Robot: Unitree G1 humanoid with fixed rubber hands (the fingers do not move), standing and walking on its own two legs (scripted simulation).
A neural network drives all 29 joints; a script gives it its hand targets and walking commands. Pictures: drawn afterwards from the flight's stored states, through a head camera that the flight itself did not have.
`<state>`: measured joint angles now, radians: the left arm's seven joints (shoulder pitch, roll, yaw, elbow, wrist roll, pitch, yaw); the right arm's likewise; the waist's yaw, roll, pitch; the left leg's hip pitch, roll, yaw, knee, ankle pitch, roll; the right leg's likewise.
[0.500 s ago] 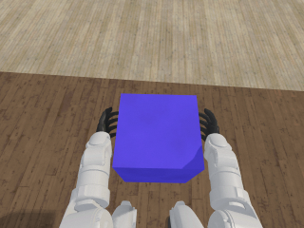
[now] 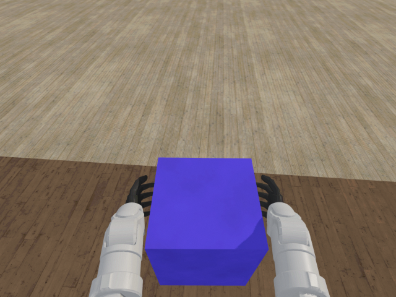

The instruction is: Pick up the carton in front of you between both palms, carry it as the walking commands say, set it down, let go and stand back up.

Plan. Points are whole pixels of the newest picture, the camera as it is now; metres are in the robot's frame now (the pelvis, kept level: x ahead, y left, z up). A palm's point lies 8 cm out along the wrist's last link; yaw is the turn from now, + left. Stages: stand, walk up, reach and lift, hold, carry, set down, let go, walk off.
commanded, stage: reach and lift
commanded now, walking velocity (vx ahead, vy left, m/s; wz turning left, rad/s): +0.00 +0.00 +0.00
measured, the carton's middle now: (203, 224) +0.30 +0.00 -0.05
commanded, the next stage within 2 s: hold in 0.88 s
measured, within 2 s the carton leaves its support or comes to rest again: neither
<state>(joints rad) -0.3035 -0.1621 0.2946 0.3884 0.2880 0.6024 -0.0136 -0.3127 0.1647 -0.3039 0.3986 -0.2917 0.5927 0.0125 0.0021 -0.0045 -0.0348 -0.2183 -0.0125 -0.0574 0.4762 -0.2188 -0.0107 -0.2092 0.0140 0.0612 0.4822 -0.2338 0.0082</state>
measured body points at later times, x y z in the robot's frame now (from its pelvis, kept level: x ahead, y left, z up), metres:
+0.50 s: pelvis +0.00 +0.00 +0.00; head -0.01 +0.00 +0.45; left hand +0.31 +0.15 +0.03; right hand +0.32 -0.15 +0.03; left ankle +0.03 +0.13 -0.74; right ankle +0.02 -0.13 -0.74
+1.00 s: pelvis +0.01 +0.00 +0.01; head -0.02 +0.00 +0.46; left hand +0.31 +0.15 +0.04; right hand +0.31 -0.15 +0.05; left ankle +0.03 +0.13 -0.74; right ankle +0.02 -0.13 -0.74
